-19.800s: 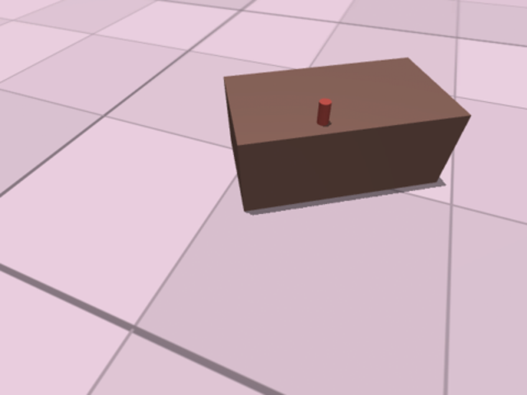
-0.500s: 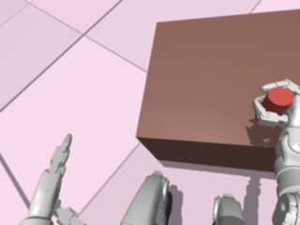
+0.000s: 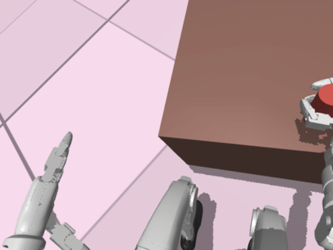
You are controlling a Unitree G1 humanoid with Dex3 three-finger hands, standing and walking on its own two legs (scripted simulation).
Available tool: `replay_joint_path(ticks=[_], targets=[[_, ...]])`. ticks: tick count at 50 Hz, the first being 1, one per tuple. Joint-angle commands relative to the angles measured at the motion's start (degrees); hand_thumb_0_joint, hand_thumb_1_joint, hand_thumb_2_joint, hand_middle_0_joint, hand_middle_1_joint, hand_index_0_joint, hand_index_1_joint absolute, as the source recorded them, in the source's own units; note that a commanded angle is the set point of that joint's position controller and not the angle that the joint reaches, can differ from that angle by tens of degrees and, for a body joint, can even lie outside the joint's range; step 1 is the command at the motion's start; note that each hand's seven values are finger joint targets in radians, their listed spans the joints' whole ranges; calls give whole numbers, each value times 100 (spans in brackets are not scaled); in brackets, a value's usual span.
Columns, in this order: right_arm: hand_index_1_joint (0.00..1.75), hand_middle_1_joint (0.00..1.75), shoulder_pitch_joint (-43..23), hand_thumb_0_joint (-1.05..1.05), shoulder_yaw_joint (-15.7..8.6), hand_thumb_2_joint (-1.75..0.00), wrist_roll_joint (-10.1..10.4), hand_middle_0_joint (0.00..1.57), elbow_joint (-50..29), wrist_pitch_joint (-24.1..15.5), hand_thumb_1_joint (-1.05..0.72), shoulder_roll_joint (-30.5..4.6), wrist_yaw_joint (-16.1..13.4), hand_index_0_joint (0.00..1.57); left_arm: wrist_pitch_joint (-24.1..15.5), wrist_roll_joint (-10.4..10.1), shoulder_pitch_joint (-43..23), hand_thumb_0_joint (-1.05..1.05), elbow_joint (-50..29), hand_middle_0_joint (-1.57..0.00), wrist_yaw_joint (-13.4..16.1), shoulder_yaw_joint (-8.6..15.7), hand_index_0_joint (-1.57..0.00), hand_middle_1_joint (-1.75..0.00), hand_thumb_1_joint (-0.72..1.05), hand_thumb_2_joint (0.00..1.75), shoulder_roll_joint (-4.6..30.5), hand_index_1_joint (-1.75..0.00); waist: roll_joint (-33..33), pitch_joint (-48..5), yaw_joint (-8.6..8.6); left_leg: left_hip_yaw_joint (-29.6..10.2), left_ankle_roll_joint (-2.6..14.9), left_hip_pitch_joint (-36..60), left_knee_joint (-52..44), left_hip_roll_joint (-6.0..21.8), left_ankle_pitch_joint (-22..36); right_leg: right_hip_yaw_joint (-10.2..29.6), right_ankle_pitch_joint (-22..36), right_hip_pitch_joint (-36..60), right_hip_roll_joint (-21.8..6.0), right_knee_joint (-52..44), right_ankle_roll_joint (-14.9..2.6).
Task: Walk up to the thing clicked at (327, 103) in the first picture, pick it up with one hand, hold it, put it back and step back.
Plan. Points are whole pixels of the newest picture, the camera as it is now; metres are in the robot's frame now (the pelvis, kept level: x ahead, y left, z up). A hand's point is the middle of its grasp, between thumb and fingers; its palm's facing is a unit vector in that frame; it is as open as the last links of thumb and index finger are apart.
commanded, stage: lower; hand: right
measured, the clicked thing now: (323, 107) +0.49 -0.18 -0.07
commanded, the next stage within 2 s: loosen in 0.46 s
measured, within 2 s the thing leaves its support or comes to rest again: rests again in 0.26 s
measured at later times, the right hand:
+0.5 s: hand (315, 111) +0.49 -0.17 -0.09, palm faces +0.12 +0.99 +0.01, open 6.8 cm
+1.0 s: hand (315, 110) +0.50 -0.18 -0.09, palm faces +0.12 +0.99 +0.00, open 8.8 cm
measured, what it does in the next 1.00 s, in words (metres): stands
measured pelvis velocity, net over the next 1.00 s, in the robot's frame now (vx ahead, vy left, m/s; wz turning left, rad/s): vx -0.02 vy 0.00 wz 0.00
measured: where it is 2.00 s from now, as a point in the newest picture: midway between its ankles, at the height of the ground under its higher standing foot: outside the picture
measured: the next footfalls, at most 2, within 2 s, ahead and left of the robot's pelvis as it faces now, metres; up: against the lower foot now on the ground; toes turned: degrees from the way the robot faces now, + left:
none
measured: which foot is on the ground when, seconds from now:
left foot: down 0.00-1.00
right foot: down 0.00-1.00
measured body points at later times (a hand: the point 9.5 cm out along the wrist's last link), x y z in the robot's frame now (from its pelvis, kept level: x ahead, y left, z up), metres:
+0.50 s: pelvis -0.01 +0.00 -0.02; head +0.19 -0.07 +0.37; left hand +0.17 +0.25 +0.13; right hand +0.48 -0.23 -0.08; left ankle +0.11 +0.14 -0.53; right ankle +0.03 -0.13 -0.53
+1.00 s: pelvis -0.02 +0.00 -0.03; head +0.18 -0.07 +0.36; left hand +0.16 +0.25 +0.13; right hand +0.49 -0.23 -0.09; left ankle +0.11 +0.14 -0.53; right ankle +0.03 -0.13 -0.53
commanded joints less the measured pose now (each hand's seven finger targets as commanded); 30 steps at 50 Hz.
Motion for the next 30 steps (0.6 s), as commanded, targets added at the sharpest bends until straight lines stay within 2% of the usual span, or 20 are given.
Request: replay_joint_path(ticks=[1, 4, 7, 8, 10, 11, 12, 14, 15, 16, 18, 19, 20, 21, 22, 23, 25, 27, 28, 30], targets=[[150, 150, -1972, 0, -40, -139, 70, 140, -1157, -515, -54, -1104, 38, 143, -313, -135, 517, 0, -924, -5, 141, 861, -5, -5, -55, 5, 845, -5, -1945, -3141, -170, -74, 288, 2391, -743, -217, 983, -110, 1648, 1778, 173, -1372, -89], [149, 149, -2168, 0, -62, -139, 57, 141, -1425, -559, -55, -1196, 51, 143, -349, -126, 489, 0, -1172, -5, 152, 867, -5, -5, -55, 5, 851, -5, -2005, -3463, -92, -149, 277, 2556, -678, -199, 1132, -146, 1733, 1775, 162, -1208, -98], [151, 151, -2115, 0, -74, -141, 49, 142, -1243, -543, -57, -1225, 70, 144, -357, -125, 489, 0, -1072, -5, 164, 939, -5, -5, -55, 6, 916, -5, -2050, -3316, -83, -125, 288, 2334, -604, -214, 1090, -134, 1713, 1696, 172, -1173, -94], [152, 152, -2112, 0, -150, -141, 47, 143, -1242, -550, -59, -1271, 59, 145, -365, -123, 489, 0, -1166, -5, 168, 954, -5, -5, -55, 6, 933, -5, -1953, -3347, -22, -113, 281, 2377, -592, -219, 1133, -119, 1763, 1684, 169, -1134, -103], [150, 150, -2245, 0, -142, -140, 25, 142, -1358, -566, -58, -1358, 35, 144, -377, -125, 493, 0, -1310, -5, 160, 934, -5, -5, -56, 6, 924, -5, -1967, -3508, -53, -174, 269, 2544, -619, -199, 1073, -143, 1592, 1548, 190, -1122, -119], [150, 150, -2212, 0, -106, -140, 30, 141, -1244, -545, -57, -1270, 53, 143, -367, -142, 483, 0, -1234, -5, 167, 981, -5, -5, -55, 6, 975, -5, -1933, -3356, 37, -174, 267, 2439, -619, -188, 991, -143, 1517, 1519, 187, -1088, -116], [149, 149, -2219, 0, -133, -139, 27, 140, -1274, -544, -58, -1317, 50, 142, -362, -134, 497, 0, -1209, -5, 165, 958, -5, -5, -55, 5, 969, -5, -2011, -3267, 4, -146, 278, 2309, -582, -200, 941, -138, 1488, 1513, 185, -1122, -107], [148, 148, -2277, 0, -135, -138, 12, 140, -1348, -552, -56, -1407, 32, 142, -387, -144, 377, 0, -1246, -5, 172, 1072, -5, -5, -55, 6, 1053, -5, -2172, -3404, -26, -109, 297, 2149, -498, -213, 916, -108, 1547, 1688, 163, -1120, -91], [148, 148, -2346, 0, -95, -138, -7, 139, -1395, -548, -56, -1392, 38, 141, -392, -155, 404, 0, -1356, -5, 174, 1150, -5, -5, -55, 6, 1138, -5, -2157, -3492, 88, -99, 284, 2162, -503, -205, 934, -103, 1537, 1768, 170, -1083, -92], [148, 148, -2213, 0, -162, -138, -5, 139, -1316, -529, -55, -1421, 26, 141, -380, -146, 409, 0, -1342, -5, 165, 1137, -5, -5, -56, 6, 1135, -5, -2076, -3430, 45, -80, 288, 2181, -494, -222, 899, -89, 1499, 1661, 169, -1110, -99], [148, 148, -2248, 0, -71, -138, 14, 139, -1222, -520, -54, -1307, 68, 141, -374, -154, 526, 0, -1170, -5, 147, 1002, -5, -5, -56, 6, 951, -5, -2121, -3248, 64, -125, 285, 2121, -511, -210, 856, -118, 1395, 1480, 173, -1055, -112], [147, 147, -2227, 0, -157, -137, 25, 139, -1322, -521, -54, -1436, 60, 141, -385, -167, 454, 0, -1207, -5, 152, 1006, -5, -5, -55, 6, 982, -5, -2154, -3322, 0, -135, 288, 2154, -479, -202, 888, -127, 1446, 1486, 170, -1050, -103], [145, 145, -2256, 0, -146, -135, 21, 137, -1351, -509, -54, -1410, 61, 139, -399, -177, 431, 0, -1373, -5, 166, 1101, -5, -5, -56, 6, 1064, -5, -2112, -3410, 97, -109, 280, 2154, -460, -211, 927, -106, 1480, 1548, 165, -1023, -109], [146, 146, -2197, 0, -100, -136, 13, 136, -1234, -483, -53, -1366, 69, 139, -395, -176, 444, 0, -1374, -5, 164, 1086, -5, -5, -56, 6, 1091, -5, -2086, -3368, 124, -74, 285, 2055, -426, -220, 857, -101, 1430, 1560, 164, -1037, -97], [147, 147, -2192, 0, -105, -137, 0, 138, -1148, -468, -53, -1373, 73, 140, -387, -164, 519, 0, -1269, -5, 152, 1069, -5, -5, -56, 6, 1034, -5, -2159, -3263, 86, -77, 293, 1978, -417, -224, 825, -98, 1380, 1483, 162, -1028, -103], [147, 147, -2183, 0, -44, -137, 8, 138, -1068, -458, -53, -1290, 88, 140, -379, -180, 530, 0, -1270, -5, 150, 1037, -5, -5, -55, 5, 994, -5, -2132, -3122, 142, -79, 295, 1908, -427, -221, 779, -103, 1328, 1424, 165, -1036, -104], [146, 146, -2194, 0, -167, -136, -4, 137, -1054, -444, -54, -1433, 60, 139, -385, -195, 494, 0, -1353, -6, 165, 1092, -5, -5, -56, 5, 1055, -5, -1958, -3087, 146, -62, 278, 1895, -419, -215, 611, -84, 1089, 1253, 175, -1035, -122], [146, 146, -2224, 0, -50, -137, -21, 137, -949, -429, -54, -1323, 49, 140, -397, -190, 437, 0, -1463, -6, 155, 1055, -5, -5, -56, 5, 1048, -5, -1966, -2954, 167, -56, 284, 1742, -396, -213, 414, -76, 835, 1164, 170, -1062, -122], [146, 146, -2221, 0, -98, -137, -27, 137, -872, -430, -54, -1378, 34, 139, -393, -196, 460, 0, -1448, -6, 159, 1135, -5, -5, -56, 5, 1110, -5, -1942, -2889, 173, -46, 282, 1727, -399, -212, 352, -79, 765, 1139, 180, -1076, -121], [134, 134, -2248, 0, -138, -121, -57, 134, -958, -413, -42, -1497, 2, 135, -411, -213, 465, 0, -1552, -6, 171, 1275, -8, -6, -50, 1, 1217, -5, -1884, -3103, 189, -43, 267, 1762, -380, -218, 417, -70, 818, 1204, 176, -1026, -135]])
